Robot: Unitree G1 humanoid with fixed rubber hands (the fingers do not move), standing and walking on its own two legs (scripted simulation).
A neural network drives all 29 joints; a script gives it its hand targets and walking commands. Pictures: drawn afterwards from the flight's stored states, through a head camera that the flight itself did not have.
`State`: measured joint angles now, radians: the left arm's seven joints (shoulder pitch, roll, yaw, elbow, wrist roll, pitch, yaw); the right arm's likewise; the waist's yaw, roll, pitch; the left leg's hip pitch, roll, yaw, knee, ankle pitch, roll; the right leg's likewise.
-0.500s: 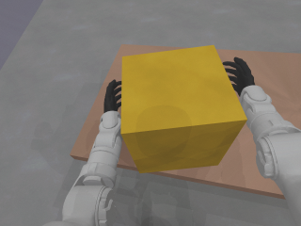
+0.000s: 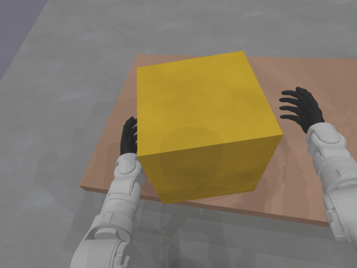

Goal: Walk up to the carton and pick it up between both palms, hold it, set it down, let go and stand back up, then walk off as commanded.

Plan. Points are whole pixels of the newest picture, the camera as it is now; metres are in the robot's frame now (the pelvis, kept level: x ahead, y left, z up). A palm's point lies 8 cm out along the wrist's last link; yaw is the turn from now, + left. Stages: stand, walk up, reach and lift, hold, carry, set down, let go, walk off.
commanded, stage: set down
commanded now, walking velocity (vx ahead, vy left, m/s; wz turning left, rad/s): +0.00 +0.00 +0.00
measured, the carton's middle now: (199, 133) +0.41 +0.05 +0.02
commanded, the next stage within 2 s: none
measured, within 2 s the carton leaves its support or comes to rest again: neither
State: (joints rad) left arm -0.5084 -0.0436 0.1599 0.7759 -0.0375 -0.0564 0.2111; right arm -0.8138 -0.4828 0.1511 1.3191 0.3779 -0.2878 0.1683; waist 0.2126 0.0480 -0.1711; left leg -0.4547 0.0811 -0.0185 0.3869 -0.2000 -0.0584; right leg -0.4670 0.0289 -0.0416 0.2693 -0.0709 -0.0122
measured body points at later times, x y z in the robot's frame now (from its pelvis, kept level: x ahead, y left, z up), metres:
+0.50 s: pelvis -0.02 -0.01 +0.00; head +0.02 -0.02 +0.45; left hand +0.30 +0.20 +0.03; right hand +0.39 -0.23 +0.03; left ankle -0.03 +0.15 -0.74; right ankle +0.02 -0.11 -0.74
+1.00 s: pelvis -0.02 -0.01 +0.00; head +0.01 -0.01 +0.45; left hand +0.26 +0.20 +0.02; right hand +0.31 -0.26 +0.01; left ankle -0.03 +0.15 -0.74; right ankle +0.02 -0.11 -0.74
